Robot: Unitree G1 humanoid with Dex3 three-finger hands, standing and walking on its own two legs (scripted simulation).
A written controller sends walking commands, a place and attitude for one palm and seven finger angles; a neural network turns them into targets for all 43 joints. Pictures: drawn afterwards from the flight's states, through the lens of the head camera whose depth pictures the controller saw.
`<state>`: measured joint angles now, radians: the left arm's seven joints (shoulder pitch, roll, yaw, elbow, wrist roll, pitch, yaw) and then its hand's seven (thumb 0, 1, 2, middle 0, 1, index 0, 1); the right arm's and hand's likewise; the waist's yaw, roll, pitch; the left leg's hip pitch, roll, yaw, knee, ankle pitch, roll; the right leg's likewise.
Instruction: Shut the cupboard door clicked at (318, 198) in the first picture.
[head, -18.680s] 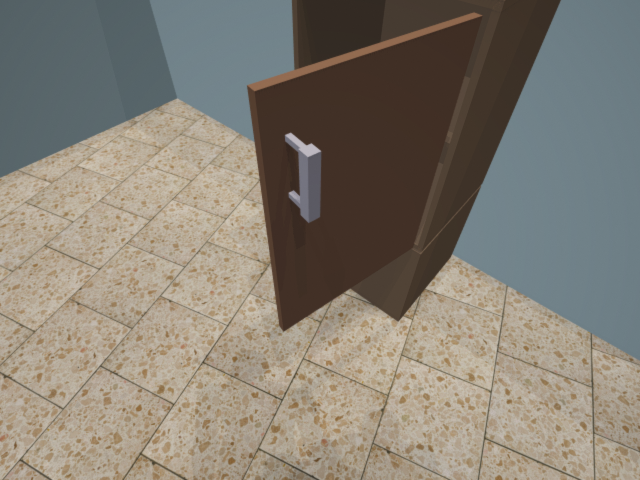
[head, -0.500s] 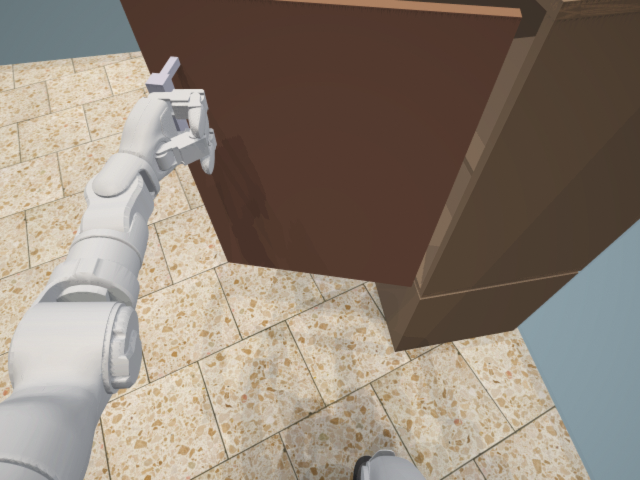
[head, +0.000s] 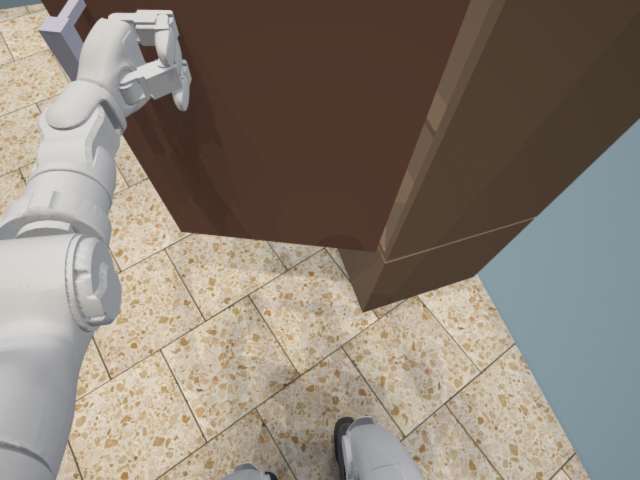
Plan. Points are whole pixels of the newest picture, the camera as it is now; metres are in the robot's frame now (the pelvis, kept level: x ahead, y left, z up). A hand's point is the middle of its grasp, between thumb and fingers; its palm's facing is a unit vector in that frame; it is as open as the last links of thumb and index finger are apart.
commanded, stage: push the door shut along its arc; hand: left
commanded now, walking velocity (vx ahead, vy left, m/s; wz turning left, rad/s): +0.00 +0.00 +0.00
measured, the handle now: (93, 64) +0.58 +0.17 +0.14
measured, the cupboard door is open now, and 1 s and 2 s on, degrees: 66 49 49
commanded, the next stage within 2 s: pull the fist back off the door in 0.66 s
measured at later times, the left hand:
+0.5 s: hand (189, 51) +0.58 +0.06 +0.15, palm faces -0.43 -0.90 -0.02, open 3.0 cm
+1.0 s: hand (231, 33) +0.62 +0.02 +0.14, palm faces -0.02 -1.00 -0.05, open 3.1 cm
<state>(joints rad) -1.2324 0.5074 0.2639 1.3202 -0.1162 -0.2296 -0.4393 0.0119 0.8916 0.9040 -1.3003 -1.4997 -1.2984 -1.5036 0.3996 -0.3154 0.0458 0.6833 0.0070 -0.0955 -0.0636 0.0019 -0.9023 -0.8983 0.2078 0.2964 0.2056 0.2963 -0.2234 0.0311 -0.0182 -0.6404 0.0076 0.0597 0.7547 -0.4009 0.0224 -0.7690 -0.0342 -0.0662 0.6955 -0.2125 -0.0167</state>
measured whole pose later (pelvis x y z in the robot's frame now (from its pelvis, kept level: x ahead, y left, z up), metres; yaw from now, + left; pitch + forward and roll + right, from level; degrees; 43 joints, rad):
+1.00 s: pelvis +0.03 +0.00 -0.01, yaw +1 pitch +24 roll -1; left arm -1.39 0.30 0.27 1.33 0.07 -0.26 0.16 0.00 0.91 0.95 -1.30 -1.50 -1.30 -1.50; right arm 0.46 -0.25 0.01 0.68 -0.10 -0.05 0.08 0.00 -0.90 -0.90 0.21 0.30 0.20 0.30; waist -0.25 0.07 -0.08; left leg -0.78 0.02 0.02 0.82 -0.46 0.01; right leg -0.90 -0.03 -0.10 0.75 -0.27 -0.02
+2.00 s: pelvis +0.02 +0.00 +0.02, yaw -3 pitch +9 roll +1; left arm -0.73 0.15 0.19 0.86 -0.08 -0.27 0.02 0.02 0.90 0.90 -1.30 -1.50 -1.30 -1.50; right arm 0.39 -0.24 0.00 0.67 0.02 -0.04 0.01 0.00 -0.90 -0.90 0.21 0.30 0.20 0.30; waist -0.08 0.06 -0.08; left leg -0.37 0.01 0.10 0.58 -0.37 0.02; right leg -0.54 -0.01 -0.02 0.58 -0.20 -0.01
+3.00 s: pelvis +0.03 +0.01 +0.03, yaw +1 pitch -4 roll -1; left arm 0.46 0.34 0.35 -0.33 -0.04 -0.11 0.11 0.02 0.89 0.90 -0.39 -0.50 -0.39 -0.50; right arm 0.23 -0.23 0.00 0.65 0.00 -0.08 -0.07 0.01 -0.90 -0.90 0.21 0.30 0.20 0.30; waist 0.07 0.09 0.01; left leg 0.00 0.00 0.04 0.40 -0.32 0.03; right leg -0.14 -0.02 -0.08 0.39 -0.17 0.01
